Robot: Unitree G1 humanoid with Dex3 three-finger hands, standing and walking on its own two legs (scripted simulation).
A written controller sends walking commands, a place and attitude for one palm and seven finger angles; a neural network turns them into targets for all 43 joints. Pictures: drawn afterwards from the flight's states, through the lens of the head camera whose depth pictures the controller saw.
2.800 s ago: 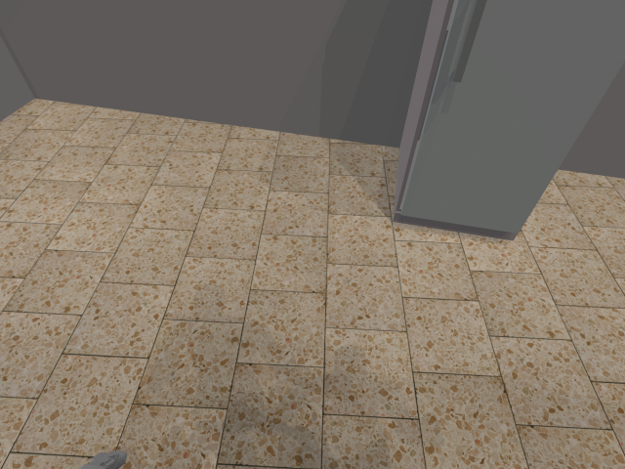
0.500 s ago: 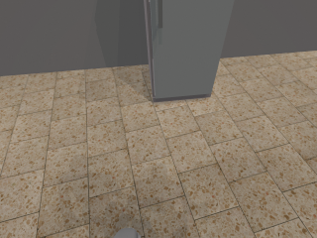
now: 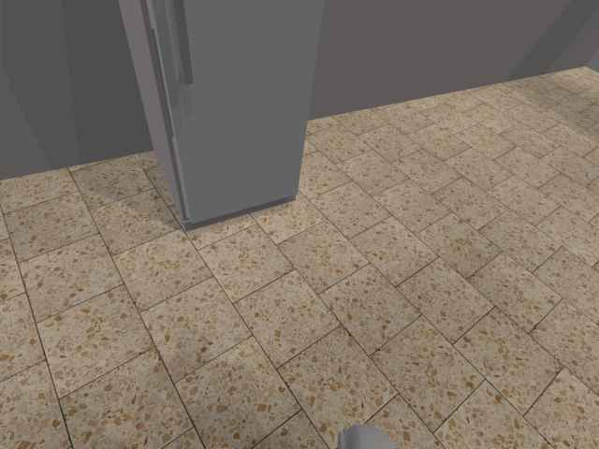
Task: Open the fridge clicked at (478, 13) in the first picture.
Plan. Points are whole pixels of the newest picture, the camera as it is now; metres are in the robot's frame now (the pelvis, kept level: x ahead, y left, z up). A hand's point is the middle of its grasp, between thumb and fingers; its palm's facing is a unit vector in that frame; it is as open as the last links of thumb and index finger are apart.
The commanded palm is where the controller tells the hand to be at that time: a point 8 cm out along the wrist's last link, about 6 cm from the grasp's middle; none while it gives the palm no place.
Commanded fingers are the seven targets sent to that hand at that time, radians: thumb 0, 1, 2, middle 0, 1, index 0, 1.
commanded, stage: walk to a spot facing it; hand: left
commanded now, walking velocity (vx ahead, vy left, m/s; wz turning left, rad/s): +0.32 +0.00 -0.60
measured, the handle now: (178, 22) +1.03 +0.39 +0.10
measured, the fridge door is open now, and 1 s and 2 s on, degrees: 0 0 0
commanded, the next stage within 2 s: turn to face it in 1.18 s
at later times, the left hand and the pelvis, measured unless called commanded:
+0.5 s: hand (246, 328) +0.36 +0.11 -0.18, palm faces -0.27 -0.94 -0.19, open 7.2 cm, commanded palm none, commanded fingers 0.00 0.90 0.90 -0.20 -0.30 -0.20 -0.30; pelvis +0.22 -0.04 -0.02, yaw -17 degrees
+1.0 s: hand (255, 244) +0.56 +0.12 -0.18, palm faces -0.45 -0.88 -0.17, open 7.4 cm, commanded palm none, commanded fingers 0.00 0.90 0.90 -0.20 -0.30 -0.20 -0.30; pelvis +0.42 -0.03 -0.01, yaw -32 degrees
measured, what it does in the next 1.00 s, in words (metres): walks ahead, turning right: right foot, then left foot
